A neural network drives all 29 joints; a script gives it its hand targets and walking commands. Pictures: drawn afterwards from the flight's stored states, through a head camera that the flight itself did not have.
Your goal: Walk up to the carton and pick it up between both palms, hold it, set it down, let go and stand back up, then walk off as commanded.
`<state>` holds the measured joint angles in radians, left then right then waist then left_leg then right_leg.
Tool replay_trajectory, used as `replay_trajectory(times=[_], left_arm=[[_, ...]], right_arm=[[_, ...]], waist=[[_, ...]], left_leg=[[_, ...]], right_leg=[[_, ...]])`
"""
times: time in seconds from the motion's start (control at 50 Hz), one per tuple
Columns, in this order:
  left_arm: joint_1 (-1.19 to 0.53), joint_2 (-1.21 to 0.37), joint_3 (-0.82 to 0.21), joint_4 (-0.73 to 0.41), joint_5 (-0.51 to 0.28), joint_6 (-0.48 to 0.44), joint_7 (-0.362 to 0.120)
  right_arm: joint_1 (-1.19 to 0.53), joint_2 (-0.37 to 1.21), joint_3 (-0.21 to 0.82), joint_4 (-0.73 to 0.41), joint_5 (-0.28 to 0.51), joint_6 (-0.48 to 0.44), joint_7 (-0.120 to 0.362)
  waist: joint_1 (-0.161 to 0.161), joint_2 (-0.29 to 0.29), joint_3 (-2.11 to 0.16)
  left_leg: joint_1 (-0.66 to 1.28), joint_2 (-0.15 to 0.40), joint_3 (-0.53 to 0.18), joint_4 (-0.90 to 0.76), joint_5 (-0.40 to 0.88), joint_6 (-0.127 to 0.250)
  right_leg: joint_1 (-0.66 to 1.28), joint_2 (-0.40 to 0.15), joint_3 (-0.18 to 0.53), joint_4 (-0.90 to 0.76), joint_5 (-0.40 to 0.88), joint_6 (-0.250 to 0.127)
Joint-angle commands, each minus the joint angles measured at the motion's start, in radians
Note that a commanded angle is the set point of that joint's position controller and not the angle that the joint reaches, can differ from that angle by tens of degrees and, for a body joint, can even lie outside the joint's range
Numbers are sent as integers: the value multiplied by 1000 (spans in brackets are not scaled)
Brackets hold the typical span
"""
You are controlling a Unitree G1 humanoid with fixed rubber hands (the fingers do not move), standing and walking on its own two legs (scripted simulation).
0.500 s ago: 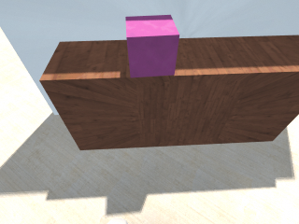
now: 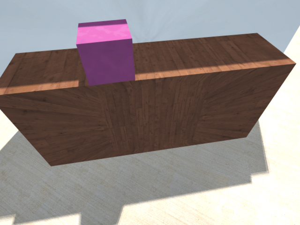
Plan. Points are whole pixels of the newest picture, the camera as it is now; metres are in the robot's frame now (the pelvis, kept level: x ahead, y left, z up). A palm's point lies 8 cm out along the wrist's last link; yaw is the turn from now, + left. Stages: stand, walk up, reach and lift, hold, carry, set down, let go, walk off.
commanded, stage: walk off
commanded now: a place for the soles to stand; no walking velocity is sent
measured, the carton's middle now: (107, 52) +0.87 +0.16 +0.03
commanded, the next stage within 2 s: none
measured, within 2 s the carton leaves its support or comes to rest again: neither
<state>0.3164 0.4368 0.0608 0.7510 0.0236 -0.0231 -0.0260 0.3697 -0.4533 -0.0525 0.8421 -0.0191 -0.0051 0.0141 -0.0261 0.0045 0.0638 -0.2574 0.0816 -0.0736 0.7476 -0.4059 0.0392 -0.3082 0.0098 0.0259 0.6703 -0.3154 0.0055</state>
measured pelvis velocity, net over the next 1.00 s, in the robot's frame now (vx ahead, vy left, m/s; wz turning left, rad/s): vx -0.01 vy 0.17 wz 0.06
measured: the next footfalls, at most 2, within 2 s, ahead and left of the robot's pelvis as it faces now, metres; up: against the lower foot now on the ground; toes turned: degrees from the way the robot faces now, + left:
left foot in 0.56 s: +0.18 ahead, +0.18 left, +0.00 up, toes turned -1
right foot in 1.00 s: +0.06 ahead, +0.01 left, +0.00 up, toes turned +3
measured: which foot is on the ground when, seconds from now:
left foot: up 0.00-0.54, down 0.56-1.00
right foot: down 0.00-0.58, up 0.60-0.98, down 1.00-1.00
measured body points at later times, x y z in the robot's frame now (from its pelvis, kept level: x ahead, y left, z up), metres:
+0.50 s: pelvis +0.04 +0.04 +0.00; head +0.06 +0.03 +0.45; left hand +0.06 +0.39 -0.08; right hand +0.16 -0.28 -0.11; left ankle +0.11 +0.18 -0.69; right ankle +0.02 -0.11 -0.72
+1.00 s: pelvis -0.01 +0.17 +0.01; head +0.03 +0.19 +0.46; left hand +0.00 +0.54 -0.08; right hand +0.12 -0.15 -0.08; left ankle +0.14 +0.19 -0.71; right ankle +0.02 +0.01 -0.71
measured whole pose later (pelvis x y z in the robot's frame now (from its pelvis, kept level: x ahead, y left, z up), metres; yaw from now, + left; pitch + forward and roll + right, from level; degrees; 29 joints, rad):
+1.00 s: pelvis -0.01 +0.17 +0.01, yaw +4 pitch -3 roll -4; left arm 0.39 0.50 0.06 0.82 0.02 -0.03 0.04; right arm 0.17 -0.44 -0.05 0.84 -0.02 0.08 0.06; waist 0.00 0.06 0.12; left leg -0.40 -0.12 -0.05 0.45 -0.12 -0.13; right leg -0.19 0.01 -0.01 0.49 -0.37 -0.09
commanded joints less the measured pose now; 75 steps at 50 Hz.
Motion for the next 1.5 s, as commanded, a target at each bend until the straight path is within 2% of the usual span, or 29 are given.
replay_trajectory(times=[0.0, 0.06, 0.16, 0.4, 0.46, 0.5, 0.54, 0.58, 0.64, 0.74, 0.8, 0.88, 0.9, 0.92, 0.94, 0.96, 1.0, 1.02, 1.04, 1.08, 1.12, 1.14, 1.18, 1.2, 1.22, 1.24, 1.32, 1.38, 1.48], left_arm=[[127, 301, 96, -27, -1, -78, 73], [155, 254, 92, 2, -12, -92, 86], [201, 245, 91, 17, -14, -95, 98], [181, 283, 91, 20, -7, -77, 99], [111, 293, 84, 3, -5, -70, 96], [10, 261, 60, -5, -7, -60, 91], [37, 141, 22, 7, -7, -51, 91], [78, 201, 32, 23, -30, -23, 99], [89, 240, 57, 97, -31, -1, 77], [86, 213, 56, 125, -26, 1, 72], [138, 211, 64, 137, -23, 3, 75], [442, 247, 99, 229, -20, 29, 72], [510, 255, 104, 254, -20, 35, 73], [485, 253, 107, 261, -26, 33, 81], [255, 239, 115, 209, -36, 23, 91], [-12, 251, 118, 116, -10, 11, 90], [-295, 238, 73, 29, -3, -6, 102], [-431, 276, 81, -14, 0, -7, 99], [-483, 277, 79, -38, 5, -3, 93], [-385, 252, 75, -15, 14, 0, 69], [-204, 220, 68, 39, 40, 19, 56], [-139, 173, 57, 48, 39, 26, 51], [64, 131, 51, 82, 32, 60, 27], [104, 103, 47, 69, 24, 71, 20], [-60, 127, 59, 23, 24, 66, 20], [-135, 180, 72, 11, 19, 54, 27], [-74, 209, 108, 22, 11, 56, -1], [-94, 178, 102, -2, 26, 61, -8], [-184, 157, 93, -55, 26, 60, -16]], right_arm=[[-55, -160, -33, -122, 4, 6, 12], [-63, -168, -40, -124, 3, 22, 26], [-130, -155, -48, -128, -16, 51, 35], [-249, -139, -48, -144, -35, 50, 46], [-204, -143, -58, -127, -30, 40, 49], [-67, -157, -78, -79, -28, 29, 46], [-2, -246, -103, -53, -34, 19, 30], [-152, -290, -91, -97, -14, 18, 28], [-203, -225, -74, -97, -19, 22, 27], [-125, -187, -89, -86, -10, 10, 16], [-167, -195, -101, -105, -6, 20, 14], [-393, -200, -112, -187, -9, 57, 28], [-423, -195, -111, -200, -4, 70, 30], [-400, -159, -103, -196, 2, 76, 33], [-264, -116, -94, -151, 7, 80, 37], [-127, -104, -93, -98, 12, 73, 23], [-12, -148, -108, -12, 22, 58, 0], [-8, -185, -110, -8, 24, 68, 5], [-24, -219, -116, -24, 22, 75, 15], [-46, -219, -105, -22, 22, 50, 10], [32, -176, -93, 31, 24, -4, 3], [91, -176, -103, 40, 19, -26, -10], [-22, -203, -113, -2, -19, -43, -47], [-41, -251, -113, -6, -23, -51, -61], [-8, -336, -126, 25, -8, -50, -72], [-71, -361, -132, -7, -20, -56, -74], [-5, -226, -91, -1, -24, -73, -92], [103, -208, -97, -11, -10, -86, -105], [135, -239, -93, 1, -11, -92, -107]], waist=[[47, -76, 57], [36, -94, 65], [38, -79, 15], [62, -86, 32], [24, -93, 11], [-78, -13, -63], [-91, 301, -109], [-33, 251, -35], [12, 190, 70], [-12, 156, -49], [16, 229, -76], [163, 356, -103], [203, 314, -120], [214, 162, -163], [134, -229, -169], [21, -392, -159], [-118, -248, 0], [-145, -354, 84], [-168, -307, 154], [-123, -248, 185], [-87, -6, 110], [-92, 75, 80], [25, 124, -46], [65, 178, -102], [-23, 337, -39], [-23, 322, 47], [18, 185, 93], [-13, 124, -34], [-32, 128, 18]], left_leg=[[-438, -30, -30, 404, 25, 19], [-406, -43, -9, 369, 121, 8], [-428, -64, 7, 346, 134, -1], [-402, -23, 6, 135, -1, -7], [-238, 0, 4, -12, 12, 20], [88, -9, 24, -218, 163, 41], [260, 75, -226, -316, 211, 40], [6, 212, -512, -561, -254, 81], [-80, 85, -361, -609, -445, -13], [188, 39, -315, -542, -142, -81], [204, -8, -207, -582, 145, -202], [-35, -136, 13, -714, 174, -426], [-68, -178, 47, -569, 59, -442], [-38, -218, 79, -286, -43, -399], [-34, -206, 26, 187, -183, -225], [-33, -155, -79, 600, -140, -119], [-43, -135, -228, 800, -22, -64], [-5, -124, -222, 922, -39, -57], [75, -73, -254, 865, -40, -56], [15, -17, -253, 403, -215, -62], [107, 15, -309, -337, -57, -29], [213, -15, -319, -446, 72, -54], [347, -29, -228, -333, 152, -118], [391, 93, -315, -293, 347, -111], [226, 256, -653, -431, 287, -46], [89, 258, -756, -484, 105, -12], [216, 101, -328, -315, 507, -80], [366, 98, -282, -235, 730, -66], [319, 143, -283, -258, 659, 25]], right_leg=[[215, -384, 510, -391, 159, -81], [223, -279, 324, -337, 407, -14], [264, -258, 303, -285, 541, 4], [246, -306, 294, -176, 503, -167], [146, -307, 233, -124, 486, -191], [-22, -228, 92, 21, 419, -137], [-235, -15, 25, 272, -178, -68], [-202, 31, 61, 373, -294, -45], [-163, 7, 53, 335, -155, -41], [-225, 32, 87, 308, -55, -21], [-130, 65, 20, 209, -82, -15], [317, 115, -216, -131, -92, -11], [407, 83, -263, -290, -25, -72], [415, 9, -239, -434, 40, -152], [272, -164, 89, -459, 116, -195], [-1, -380, 466, -454, -20, -292], [-266, -384, 435, -544, -179, -289], [-487, -448, 408, -580, -323, -289], [-588, -406, 351, -527, -284, -239], [-402, -271, 200, -284, -150, -144], [-171, -94, 37, 175, -14, -78], [-199, -49, 84, 334, -66, -74], [-315, -28, 154, 380, -162, -86], [-399, -4, 157, 408, -196, -64], [-462, 57, 191, 519, -256, -36], [-438, 40, 283, 529, -212, -41], [-444, -10, 236, 463, 10, -48], [-430, -2, 196, 457, 15, -49], [-456, -18, 165, 387, -11, -44]])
